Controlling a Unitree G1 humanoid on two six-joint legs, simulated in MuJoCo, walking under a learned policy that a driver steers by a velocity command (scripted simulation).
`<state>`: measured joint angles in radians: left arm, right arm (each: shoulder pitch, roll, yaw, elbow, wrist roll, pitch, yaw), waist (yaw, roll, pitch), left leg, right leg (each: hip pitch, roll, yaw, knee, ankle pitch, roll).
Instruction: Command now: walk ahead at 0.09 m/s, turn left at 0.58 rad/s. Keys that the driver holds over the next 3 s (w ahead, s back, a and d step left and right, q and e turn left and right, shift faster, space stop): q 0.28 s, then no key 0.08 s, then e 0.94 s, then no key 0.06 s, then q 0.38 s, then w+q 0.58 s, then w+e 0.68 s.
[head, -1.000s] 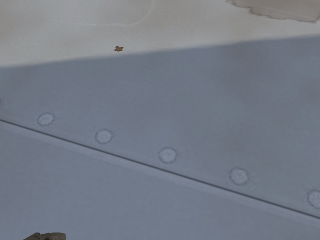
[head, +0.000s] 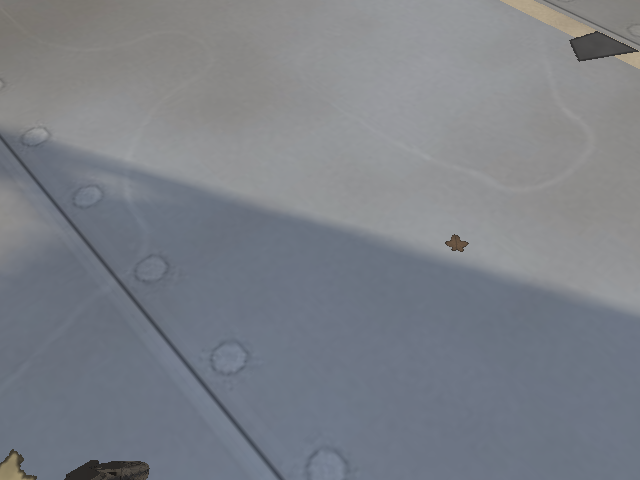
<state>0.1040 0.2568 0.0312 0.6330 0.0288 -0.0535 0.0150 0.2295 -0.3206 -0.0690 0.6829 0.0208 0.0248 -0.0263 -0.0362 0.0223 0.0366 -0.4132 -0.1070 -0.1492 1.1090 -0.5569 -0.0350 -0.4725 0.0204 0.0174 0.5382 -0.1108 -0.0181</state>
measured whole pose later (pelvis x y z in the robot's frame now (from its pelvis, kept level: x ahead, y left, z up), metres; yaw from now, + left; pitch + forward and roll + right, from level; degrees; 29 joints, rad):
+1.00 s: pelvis +0.02 -0.01 +0.02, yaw -2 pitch +2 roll +2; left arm 0.21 0.29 0.06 0.71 -0.01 0.01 0.01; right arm 0.10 -0.32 -0.10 0.73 -0.01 0.03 -0.05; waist 0.01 0.03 0.05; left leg -0.53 0.00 -0.03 1.12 -0.43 -0.07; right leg -0.25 0.04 0.03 0.47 -0.25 -0.07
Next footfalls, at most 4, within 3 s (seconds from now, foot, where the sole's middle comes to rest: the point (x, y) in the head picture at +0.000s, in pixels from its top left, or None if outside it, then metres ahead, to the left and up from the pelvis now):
0.34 left None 0.04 0.13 -0.76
0.82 right None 0.04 -0.09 -0.76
1.36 left None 0.12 0.12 -0.76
1.66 right None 0.01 -0.11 -0.76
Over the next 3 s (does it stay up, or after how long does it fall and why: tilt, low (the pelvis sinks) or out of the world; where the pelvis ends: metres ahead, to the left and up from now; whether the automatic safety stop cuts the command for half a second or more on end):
stays up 0.58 0.14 0.01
